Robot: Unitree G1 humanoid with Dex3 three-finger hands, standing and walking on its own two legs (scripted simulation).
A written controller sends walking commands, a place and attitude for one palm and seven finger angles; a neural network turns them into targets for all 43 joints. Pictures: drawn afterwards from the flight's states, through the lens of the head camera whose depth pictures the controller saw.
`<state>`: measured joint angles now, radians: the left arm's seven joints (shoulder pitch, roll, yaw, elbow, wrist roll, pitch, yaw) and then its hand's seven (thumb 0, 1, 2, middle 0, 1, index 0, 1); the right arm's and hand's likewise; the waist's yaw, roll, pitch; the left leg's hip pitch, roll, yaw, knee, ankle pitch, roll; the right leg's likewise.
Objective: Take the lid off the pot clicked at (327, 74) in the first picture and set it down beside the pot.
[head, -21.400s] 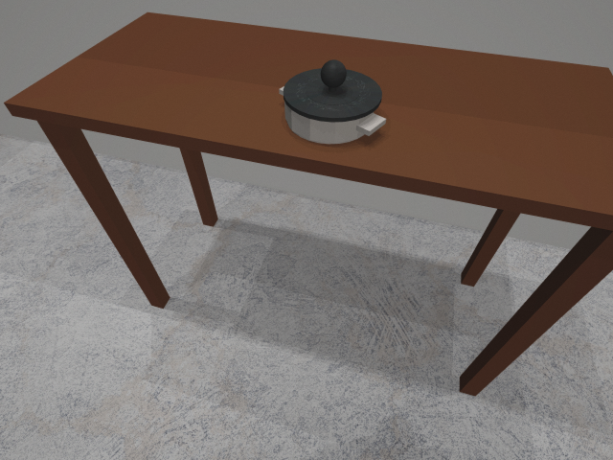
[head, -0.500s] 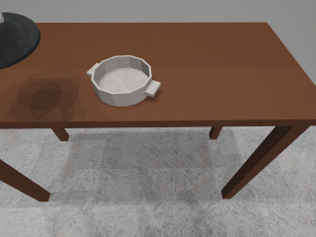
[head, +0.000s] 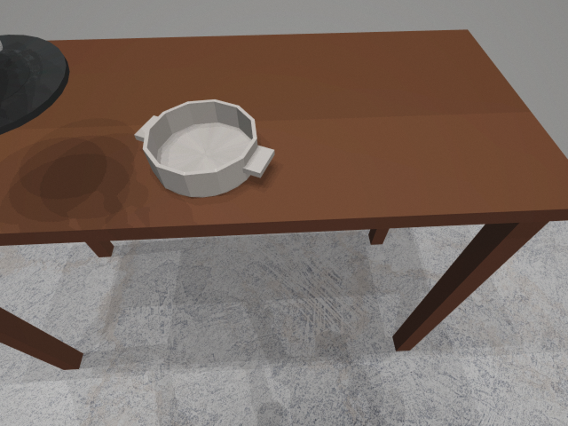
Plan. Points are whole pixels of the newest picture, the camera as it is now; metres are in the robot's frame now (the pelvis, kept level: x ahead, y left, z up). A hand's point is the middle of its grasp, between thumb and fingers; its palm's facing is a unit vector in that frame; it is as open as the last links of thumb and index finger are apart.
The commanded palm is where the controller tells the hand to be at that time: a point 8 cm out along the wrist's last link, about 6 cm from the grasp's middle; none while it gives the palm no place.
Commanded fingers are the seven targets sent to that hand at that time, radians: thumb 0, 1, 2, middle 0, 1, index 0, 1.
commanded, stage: lower the lid onto the table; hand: left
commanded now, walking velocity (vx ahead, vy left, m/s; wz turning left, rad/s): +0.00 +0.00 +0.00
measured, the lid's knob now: out of the picture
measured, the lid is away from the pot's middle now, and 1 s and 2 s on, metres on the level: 0.23 0.25 0.24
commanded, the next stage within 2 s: none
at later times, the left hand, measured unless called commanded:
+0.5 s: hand out of the picture +0.46 +0.31 +0.26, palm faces -0.27 -0.21 -0.94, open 7.3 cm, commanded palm +0.48 +0.32 +0.33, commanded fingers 0.00 0.69 0.86 -0.90 -1.09 -0.89 -1.10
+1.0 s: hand out of the picture +0.47 +0.33 +0.22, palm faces -0.34 -0.22 -0.91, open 7.3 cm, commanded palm +0.50 +0.32 +0.30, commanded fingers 0.00 0.69 0.86 -0.90 -1.09 -0.89 -1.10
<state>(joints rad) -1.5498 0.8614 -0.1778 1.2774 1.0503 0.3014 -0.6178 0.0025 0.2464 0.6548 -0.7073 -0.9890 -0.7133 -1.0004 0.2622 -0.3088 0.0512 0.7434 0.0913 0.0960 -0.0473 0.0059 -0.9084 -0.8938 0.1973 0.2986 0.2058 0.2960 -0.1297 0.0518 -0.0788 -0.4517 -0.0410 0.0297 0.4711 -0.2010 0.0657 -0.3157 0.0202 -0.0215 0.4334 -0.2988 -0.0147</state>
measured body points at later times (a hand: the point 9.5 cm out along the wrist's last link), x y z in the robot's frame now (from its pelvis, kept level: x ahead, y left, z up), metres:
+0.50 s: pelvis +0.00 +0.00 +0.00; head +0.05 -0.01 +0.44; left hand +0.47 +0.32 +0.32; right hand +0.04 -0.28 -0.13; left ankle +0.01 +0.08 -0.74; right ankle -0.06 -0.11 -0.74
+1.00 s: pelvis +0.00 +0.01 +0.00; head +0.06 +0.01 +0.44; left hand +0.48 +0.34 +0.27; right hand +0.01 -0.28 -0.13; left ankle +0.01 +0.08 -0.74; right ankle -0.06 -0.11 -0.74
